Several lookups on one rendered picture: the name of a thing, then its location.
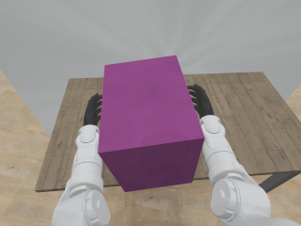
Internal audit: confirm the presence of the robot left forearm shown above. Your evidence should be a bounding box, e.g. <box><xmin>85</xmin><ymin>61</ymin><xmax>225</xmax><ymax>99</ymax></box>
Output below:
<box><xmin>52</xmin><ymin>124</ymin><xmax>103</xmax><ymax>226</ymax></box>

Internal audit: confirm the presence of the robot right upper arm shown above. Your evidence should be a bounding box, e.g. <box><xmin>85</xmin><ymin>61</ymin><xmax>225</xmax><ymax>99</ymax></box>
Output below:
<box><xmin>210</xmin><ymin>177</ymin><xmax>301</xmax><ymax>226</ymax></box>

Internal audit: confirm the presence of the table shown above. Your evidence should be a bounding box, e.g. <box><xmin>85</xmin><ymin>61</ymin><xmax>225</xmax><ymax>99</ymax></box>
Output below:
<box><xmin>34</xmin><ymin>72</ymin><xmax>301</xmax><ymax>193</ymax></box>

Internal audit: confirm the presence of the robot right forearm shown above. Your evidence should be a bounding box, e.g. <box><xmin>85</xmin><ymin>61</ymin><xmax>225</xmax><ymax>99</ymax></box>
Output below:
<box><xmin>199</xmin><ymin>115</ymin><xmax>271</xmax><ymax>214</ymax></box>

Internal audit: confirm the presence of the robot left upper arm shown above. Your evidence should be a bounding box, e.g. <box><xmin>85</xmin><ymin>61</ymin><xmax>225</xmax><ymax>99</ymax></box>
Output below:
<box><xmin>52</xmin><ymin>189</ymin><xmax>111</xmax><ymax>226</ymax></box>

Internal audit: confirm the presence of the robot right hand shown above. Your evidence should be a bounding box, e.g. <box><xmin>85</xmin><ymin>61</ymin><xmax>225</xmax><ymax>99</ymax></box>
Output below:
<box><xmin>187</xmin><ymin>84</ymin><xmax>214</xmax><ymax>119</ymax></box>

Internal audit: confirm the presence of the robot left hand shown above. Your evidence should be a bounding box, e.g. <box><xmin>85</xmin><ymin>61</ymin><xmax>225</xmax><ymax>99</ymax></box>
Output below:
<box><xmin>83</xmin><ymin>93</ymin><xmax>103</xmax><ymax>126</ymax></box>

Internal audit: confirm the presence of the carton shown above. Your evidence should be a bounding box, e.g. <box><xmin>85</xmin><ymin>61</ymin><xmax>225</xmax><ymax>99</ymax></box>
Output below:
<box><xmin>98</xmin><ymin>55</ymin><xmax>205</xmax><ymax>192</ymax></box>

